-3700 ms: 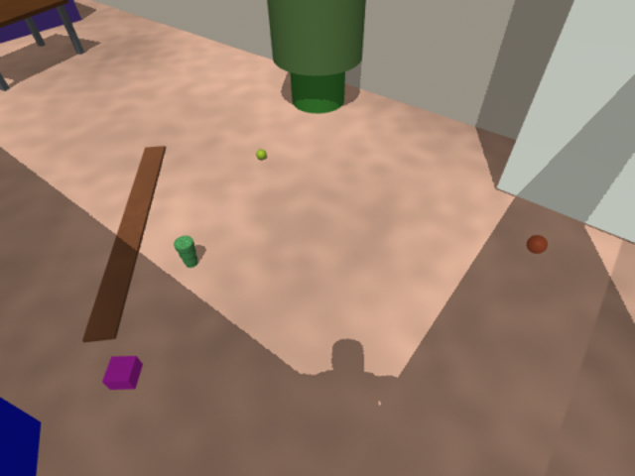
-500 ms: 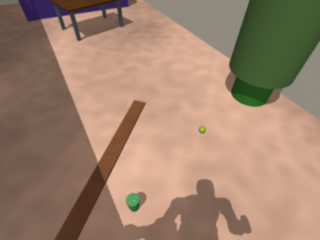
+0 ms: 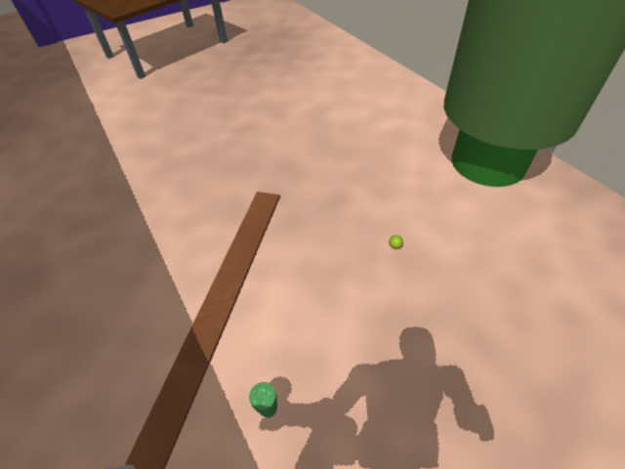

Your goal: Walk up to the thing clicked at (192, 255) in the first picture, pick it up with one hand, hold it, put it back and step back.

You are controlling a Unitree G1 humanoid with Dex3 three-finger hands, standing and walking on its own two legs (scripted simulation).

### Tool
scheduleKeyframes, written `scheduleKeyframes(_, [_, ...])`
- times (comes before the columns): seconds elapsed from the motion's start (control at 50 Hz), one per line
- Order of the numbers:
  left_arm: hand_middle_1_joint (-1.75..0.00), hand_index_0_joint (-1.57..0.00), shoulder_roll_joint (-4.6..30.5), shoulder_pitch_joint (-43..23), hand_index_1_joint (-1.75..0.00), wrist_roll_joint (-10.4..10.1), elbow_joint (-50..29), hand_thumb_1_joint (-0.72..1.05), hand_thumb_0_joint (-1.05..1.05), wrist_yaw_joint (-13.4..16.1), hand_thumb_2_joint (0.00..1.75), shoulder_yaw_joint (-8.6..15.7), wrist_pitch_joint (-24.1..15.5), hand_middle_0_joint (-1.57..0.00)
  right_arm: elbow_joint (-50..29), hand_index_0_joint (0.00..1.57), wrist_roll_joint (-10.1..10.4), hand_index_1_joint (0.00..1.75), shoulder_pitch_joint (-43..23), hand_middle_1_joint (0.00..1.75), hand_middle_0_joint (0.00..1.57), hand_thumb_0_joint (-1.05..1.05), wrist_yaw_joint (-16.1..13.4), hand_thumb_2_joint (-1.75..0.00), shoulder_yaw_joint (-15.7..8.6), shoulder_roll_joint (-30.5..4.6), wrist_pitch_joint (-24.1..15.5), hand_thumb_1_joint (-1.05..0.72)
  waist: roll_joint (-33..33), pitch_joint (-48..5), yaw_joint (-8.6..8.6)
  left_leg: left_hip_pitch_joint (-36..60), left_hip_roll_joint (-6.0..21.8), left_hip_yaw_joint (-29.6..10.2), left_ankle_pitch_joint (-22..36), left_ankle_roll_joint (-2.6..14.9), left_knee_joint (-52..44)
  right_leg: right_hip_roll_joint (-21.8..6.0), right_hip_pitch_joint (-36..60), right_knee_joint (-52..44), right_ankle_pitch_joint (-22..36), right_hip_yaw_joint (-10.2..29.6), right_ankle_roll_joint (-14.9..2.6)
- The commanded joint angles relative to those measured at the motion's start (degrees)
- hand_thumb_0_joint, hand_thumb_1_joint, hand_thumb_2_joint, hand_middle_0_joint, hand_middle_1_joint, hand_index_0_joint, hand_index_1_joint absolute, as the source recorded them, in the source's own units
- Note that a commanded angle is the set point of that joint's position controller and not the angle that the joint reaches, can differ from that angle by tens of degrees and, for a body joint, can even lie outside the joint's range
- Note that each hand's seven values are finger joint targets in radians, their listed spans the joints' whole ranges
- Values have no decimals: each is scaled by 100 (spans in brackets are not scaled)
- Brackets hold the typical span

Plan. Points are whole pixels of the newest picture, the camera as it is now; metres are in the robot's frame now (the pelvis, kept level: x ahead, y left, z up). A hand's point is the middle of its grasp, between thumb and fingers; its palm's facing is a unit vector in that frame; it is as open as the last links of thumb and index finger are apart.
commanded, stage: walk up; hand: left
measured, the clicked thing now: (265, 402) +0.42 +0.20 -0.69
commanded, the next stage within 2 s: none
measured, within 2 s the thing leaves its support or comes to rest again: neither
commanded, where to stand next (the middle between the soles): +0.10 +0.01 m, yaw +0 degrees
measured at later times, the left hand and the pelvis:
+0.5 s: hand out of the picture +0.08 +0.26 -0.13, palm faces +0.01 -0.94 -0.33, open 7.4 cm; pelvis +0.01 +0.00 +0.02, yaw +1 degrees
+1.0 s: hand out of the picture +0.10 +0.25 -0.13, palm faces +0.02 -0.94 -0.33, open 7.4 cm; pelvis +0.02 +0.00 +0.03, yaw +1 degrees
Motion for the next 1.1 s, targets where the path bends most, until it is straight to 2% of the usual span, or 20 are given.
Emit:
scheduleKeyframes(0.0, [-30,-20,1314,-338,-30,26,-51,90,0,70,90,305,-90,-20,-40,20,-29,30,-242,30,20,0,-70,-90,-204,-1203,-157,-90,-260,-834,-10,-15,521,-650,131,394,-1222,-573,617,-1194,225,726,-386])
scheduleKeyframes(0.04, [-30,-20,1283,-360,-30,3,90,90,0,53,90,273,-91,-20,113,20,-29,30,-331,30,20,0,-53,-90,-167,-1209,-172,-90,-73,-690,41,-18,542,-700,121,383,-1434,-532,649,-1335,209,653,-361])
scheduleKeyframes(0.1, [-30,-20,1197,-443,-30,-24,272,90,0,24,90,253,-76,-20,274,20,-43,30,-419,30,20,0,-44,-90,-128,-1201,-219,-90,44,-779,101,35,634,-788,389,370,-1764,-421,1017,-1423,439,470,-301])
scheduleKeyframes(0.14, [-30,-20,1190,-542,-30,-26,365,90,0,10,90,249,-58,-20,364,20,-51,30,-479,30,20,0,-51,-90,-116,-1211,-231,-90,101,-787,102,57,660,-760,473,341,-1933,-415,1188,-1523,597,420,-269])
scheduleKeyframes(0.24, [-30,-20,1152,-633,-30,-21,596,90,0,-15,90,226,-30,-20,532,20,-66,30,-595,30,20,0,-64,-90,-117,-1202,-214,-90,156,-698,92,219,662,-720,334,282,-2223,-435,1243,-1899,566,383,-202])
scheduleKeyframes(0.34, [-30,-20,1151,-692,-30,9,763,90,0,-18,90,227,-50,-20,619,20,-41,30,-546,30,20,0,-68,-90,-146,-1179,-198,-90,1,-804,11,546,617,-606,696,255,-2175,-503,1283,-2105,838,422,-171])
scheduleKeyframes(0.42, [-30,-20,1132,-694,-30,35,834,90,0,-16,90,226,-60,-20,658,20,-43,30,-565,30,20,0,-66,-90,-152,-1147,-168,-90,-103,-757,-4,604,566,-567,602,248,-2180,-537,1200,-2250,725,467,-146])
scheduleKeyframes(0.46, [-30,-20,1139,-686,-30,42,866,90,0,-10,90,243,-67,-20,668,20,-38,30,-541,30,20,0,-65,-90,-165,-1149,-163,-90,-141,-824,-35,737,584,-555,777,245,-2159,-544,1192,-2272,761,451,-152])
scheduleKeyframes(0.56, [-30,-20,1146,-684,-30,47,891,90,0,1,90,265,-61,-20,699,20,-50,30,-549,30,20,0,-63,-90,-167,-1109,-146,-90,-158,-771,-29,777,564,-541,845,211,-2186,-561,1123,-2318,701,469,-140])
scheduleKeyframes(0.64, [-30,-20,1098,-534,-30,39,905,90,0,1,90,275,-62,-20,678,20,-33,30,-572,30,20,0,-64,-90,-158,-1086,-152,-90,-122,-896,17,910,598,-545,1099,226,-2161,-549,1236,-2282,932,415,-116])
scheduleKeyframes(0.8, [-30,-20,1092,-580,-30,58,846,90,0,19,90,307,-52,-20,657,20,-45,30,-533,30,20,0,-80,-90,-181,-1088,-140,-90,-185,-949,-10,852,609,-517,1276,218,-2179,-577,1432,-2234,1261,363,-112])
scheduleKeyframes(0.92, [-30,-20,1076,-605,-30,65,815,90,0,22,90,322,-36,-20,617,20,-49,30,-499,30,20,0,-82,-90,-181,-1048,-134,-90,-137,-868,-6,816,610,-531,1285,202,-2199,-556,1419,-2220,1167,338,-113])
scheduleKeyframes(0.94, [-30,-20,1403,-195,-30,182,679,90,0,-25,90,453,-93,-20,438,20,-173,30,-37,30,20,0,13,-90,-402,-1450,-117,-90,18,-1269,-34,813,267,-271,-1079,420,-1833,-282,1602,-2011,-1345,247,-323])
scheduleKeyframes(0.96, [-30,-20,1489,15,-30,240,693,90,0,-40,90,503,-95,-20,400,20,-231,30,-61,30,20,0,57,-90,-440,-1456,-79,-90,16,-841,59,204,247,-382,-2033,444,-1700,-403,1326,-2074,-2364,555,-440])
scheduleKeyframes(0.98, [-30,-20,1554,146,-30,269,632,90,0,-45,90,570,-100,-20,287,20,-261,30,-123,30,20,0,81,-90,-446,-1400,-54,-90,-147,-437,139,-484,209,-408,-2163,438,-1489,-602,1333,-2193,-2777,921,-581])
scheduleKeyframes(1.0, [-30,-20,1587,284,-30,276,532,90,0,-39,90,619,-109,-20,154,20,-279,30,-230,30,20,0,112,-90,-421,-1240,-61,-90,-430,-128,248,-1045,139,-294,-1657,393,-1172,-869,1545,-2382,-2762,1279,-753])
scheduleKeyframes(1.02, [-30,-20,1647,376,-30,283,474,90,0,-18,90,664,-130,-20,45,20,-294,30,-356,30,20,0,141,-90,-420,-1065,-80,-90,-881,84,328,-1384,66,-4,-708,286,-557,-1301,1729,-2763,-2550,1697,-973])
scheduleKeyframes(1.04, [-30,-20,1719,443,-30,297,377,90,0,4,90,704,-170,-20,-57,20,-313,30,-342,30,20,0,138,-90,-435,-1045,-113,-90,-1034,-59,360,-1569,279,-195,-459,249,-78,-1742,1994,-2874,-1753,2062,-1304])
scheduleKeyframes(1.06, [-30,-20,1739,523,-30,304,300,90,0,3,90,726,-194,-20,-149,20,-323,30,-351,30,20,0,154,-90,-493,-1167,-140,-90,-904,-235,357,-1548,416,-396,-655,281,217,-1846,2042,-2872,-1379,2124,-1426])
scheduleKeyframes(1.08, [-30,-20,1764,490,-30,309,207,90,0,-9,90,754,-198,-20,-202,20,-301,30,-261,30,20,0,190,-90,-513,-1196,-160,-90,-860,-465,301,-1312,437,-451,-817,311,180,-1763,1953,-2859,-1600,1966,-1410])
